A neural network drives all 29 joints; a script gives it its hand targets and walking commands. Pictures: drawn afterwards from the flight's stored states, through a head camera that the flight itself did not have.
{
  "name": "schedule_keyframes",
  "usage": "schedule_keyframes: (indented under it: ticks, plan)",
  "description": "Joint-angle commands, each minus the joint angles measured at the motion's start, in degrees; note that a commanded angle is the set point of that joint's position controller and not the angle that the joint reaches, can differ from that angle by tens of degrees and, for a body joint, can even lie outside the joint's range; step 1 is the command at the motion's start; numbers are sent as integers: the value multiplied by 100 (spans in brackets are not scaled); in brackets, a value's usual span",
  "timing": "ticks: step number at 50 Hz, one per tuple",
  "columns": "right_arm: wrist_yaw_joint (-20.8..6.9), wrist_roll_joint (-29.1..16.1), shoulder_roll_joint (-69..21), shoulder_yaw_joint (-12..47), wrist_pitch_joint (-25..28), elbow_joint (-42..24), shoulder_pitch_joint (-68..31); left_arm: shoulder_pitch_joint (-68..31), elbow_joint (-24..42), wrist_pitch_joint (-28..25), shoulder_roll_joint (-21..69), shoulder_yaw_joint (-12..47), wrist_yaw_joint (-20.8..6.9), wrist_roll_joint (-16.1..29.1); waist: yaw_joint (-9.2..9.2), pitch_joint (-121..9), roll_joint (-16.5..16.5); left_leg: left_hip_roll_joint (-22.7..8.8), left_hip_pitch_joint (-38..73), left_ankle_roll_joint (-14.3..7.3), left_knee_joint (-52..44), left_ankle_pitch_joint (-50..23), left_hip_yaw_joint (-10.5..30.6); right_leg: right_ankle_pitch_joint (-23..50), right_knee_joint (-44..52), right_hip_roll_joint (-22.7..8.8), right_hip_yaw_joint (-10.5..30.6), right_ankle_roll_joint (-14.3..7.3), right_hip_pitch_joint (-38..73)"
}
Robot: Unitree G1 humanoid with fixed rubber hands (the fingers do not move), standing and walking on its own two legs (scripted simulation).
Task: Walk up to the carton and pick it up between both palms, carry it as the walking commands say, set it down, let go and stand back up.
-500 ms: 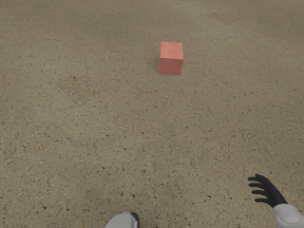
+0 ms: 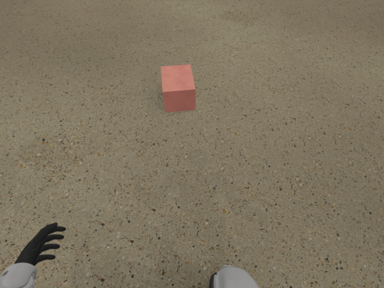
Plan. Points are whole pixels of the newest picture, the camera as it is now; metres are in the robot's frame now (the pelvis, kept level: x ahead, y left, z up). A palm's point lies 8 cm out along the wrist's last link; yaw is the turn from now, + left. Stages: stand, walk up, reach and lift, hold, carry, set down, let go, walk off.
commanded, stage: walk up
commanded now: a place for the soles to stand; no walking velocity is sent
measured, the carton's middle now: (178, 88) +1.46 +0.05 -0.66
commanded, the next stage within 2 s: none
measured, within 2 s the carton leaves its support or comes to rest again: neither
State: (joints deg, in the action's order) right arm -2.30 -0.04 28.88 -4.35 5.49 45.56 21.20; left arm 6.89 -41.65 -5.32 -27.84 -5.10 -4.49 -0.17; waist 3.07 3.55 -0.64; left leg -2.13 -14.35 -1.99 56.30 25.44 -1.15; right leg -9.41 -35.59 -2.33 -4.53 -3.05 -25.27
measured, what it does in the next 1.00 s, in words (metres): walks ahead: left foot, then right foot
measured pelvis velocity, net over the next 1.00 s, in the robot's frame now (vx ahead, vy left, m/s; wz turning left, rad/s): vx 0.46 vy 0.00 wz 0.02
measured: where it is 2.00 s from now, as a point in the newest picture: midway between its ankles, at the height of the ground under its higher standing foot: (185, 160)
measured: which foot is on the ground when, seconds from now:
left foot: up 0.00-0.34, down 0.36-0.76, up 0.78-1.00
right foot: down 0.00-0.36, up 0.38-0.72, down 0.74-1.00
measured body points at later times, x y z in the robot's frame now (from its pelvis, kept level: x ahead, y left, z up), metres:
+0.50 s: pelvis +0.24 +0.03 +0.01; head +0.26 +0.06 +0.46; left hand +0.29 +0.37 -0.10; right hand +0.40 -0.30 -0.04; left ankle +0.29 +0.14 -0.72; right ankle +0.22 -0.11 -0.66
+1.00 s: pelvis +0.46 +0.00 +0.02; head +0.48 -0.02 +0.47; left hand +0.54 +0.35 -0.05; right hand +0.56 -0.33 -0.09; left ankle +0.55 +0.15 -0.68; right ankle +0.47 -0.12 -0.72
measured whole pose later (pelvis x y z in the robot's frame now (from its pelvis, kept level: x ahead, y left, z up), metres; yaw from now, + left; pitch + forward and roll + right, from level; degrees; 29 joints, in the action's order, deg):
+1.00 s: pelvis +0.46 +0.00 +0.02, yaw +1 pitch -1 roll +0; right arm -4.3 0.8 27.3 -4.2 4.0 46.0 17.1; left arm 18.0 -42.3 -5.7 -28.4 -4.5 -3.3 -0.3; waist -1.3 3.1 -2.7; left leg -5.8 -29.6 0.0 45.0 14.8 -2.0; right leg -14.7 -28.8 -2.2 -6.5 -2.0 -13.1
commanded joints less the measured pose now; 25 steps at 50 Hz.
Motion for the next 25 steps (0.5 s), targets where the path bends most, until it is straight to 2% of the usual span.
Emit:
schedule_keyframes:
  ticks: [1, 3, 5, 7, 8, 11, 13, 15, 16, 17, 18, 19, 20, 21, 23, 24, 25]
  plan:
    - [37, -40, 1120, -211, 92, -404, -99, 1017, 114, -36, -1432, -401, 148, 124, -665, -642, 467, -318, -2724, -52, 1214, -484, 580, -1806, 1922, -1887, 2762, -1300, 2484]
    - [-37, 33, 1035, -227, 63, -183, 103, 816, 89, -79, -1174, -300, 141, 95, -427, -237, 796, -543, -2282, 108, 481, -813, 384, -1091, 2148, -1424, 1665, -1110, 1556]
    - [-146, 78, 883, -248, 17, -171, -10, 877, 117, -125, -1185, -259, 96, 47, -397, -198, 870, -544, -1933, 218, -202, -918, 170, -651, 2257, -1282, 1148, -1124, 1223]
    - [-222, 114, 742, -245, -27, -274, -389, 977, 133, -150, -1232, -268, 69, 3, -490, -159, 858, -558, -1854, 258, -832, -1041, 32, -958, 2371, -1272, 1021, -1118, 1204]
    - [-256, 125, 685, -241, -42, -319, -581, 992, 148, -155, -1243, -258, 63, -4, -505, -140, 858, -554, -1762, 258, -1112, -1289, -23, -1150, 2402, -1228, 953, -1049, 1178]
    - [-329, 112, 594, -248, -63, -398, -1039, 982, 178, -140, -1270, -212, 69, -10, -488, -23, 795, -433, -1298, 231, -1866, -1993, -179, -1379, 2442, -1119, 770, -795, 991]
    - [-348, 84, 554, -250, -54, -421, -1277, 1044, 153, -122, -1326, -184, 89, -16, -491, 66, 721, -322, -960, 192, -2131, -2091, -234, -1339, 2387, -1167, 750, -758, 874]
    - [-336, 72, 545, -264, -33, -378, -1220, 1105, 117, -104, -1370, -159, 115, -24, -386, 86, 633, -158, -549, 139, -2408, -1865, -311, -759, 2023, -1220, 753, -721, 896]
    - [-302, 86, 601, -291, -14, -322, -1042, 1205, 104, -91, -1321, -116, 125, -22, -286, -4, 440, -22, -84, 82, -2613, -1668, -347, -359, 1568, -1146, 651, -633, 862]
    - [-230, 133, 768, -347, 17, -207, -605, 1346, 111, -83, -1184, -34, 136, 12, -79, -319, 91, 160, 746, -48, -2854, -1300, -405, 368, 683, -917, 402, -507, 730]
    - [-132, 265, 1102, -462, 57, -66, 173, 1427, 181, -73, -908, 101, 173, 63, 287, -920, -755, -454, 1921, -383, -3152, -613, 563, 524, -1097, -505, 30, -283, 119]
    - [-56, 246, 1643, -582, 70, -225, 374, 1639, 359, -72, -614, 199, 199, 119, 332, -1281, -1733, -2148, 2902, -1101, -3887, 644, 3316, -1688, -2686, 304, -23, 63, -1644]
    - [-36, 24, 1707, -631, 45, -334, 162, 1543, 242, -31, -1076, 105, 293, 26, 317, -1139, -677, -2385, 2356, -1380, -4127, 845, 3580, -1830, -3217, 115, 812, 66, -1828]
    - [-23, -47, 1444, -556, 47, -331, -84, 1538, 119, -41, -1183, 56, 299, 45, 124, -710, -300, -2134, 1787, -1326, -4070, 378, 2908, -1442, -3202, -62, 1030, 63, -1719]
    - [-4, -50, 1060, -401, 60, -421, -493, 1655, 20, -29, -1131, -22, 232, 53, -161, -293, -556, -1615, 1017, -1080, -4169, -554, 1579, -1089, -2624, -459, 888, 126, -1380]
    - [-7, -25, 981, -359, 74, -457, -621, 1719, -34, -1, -1062, -34, 168, 21, -207, -243, -772, -1449, 707, -1036, -4209, -925, 1101, -986, -2277, -561, 755, 216, -1079]
    - [-20, 10, 1005, -355, 84, -480, -603, 1622, -41, 26, -991, -40, 111, -1, -166, -210, -837, -1358, 511, -1087, -4229, -1096, 860, -946, -1954, -544, 632, 282, -918]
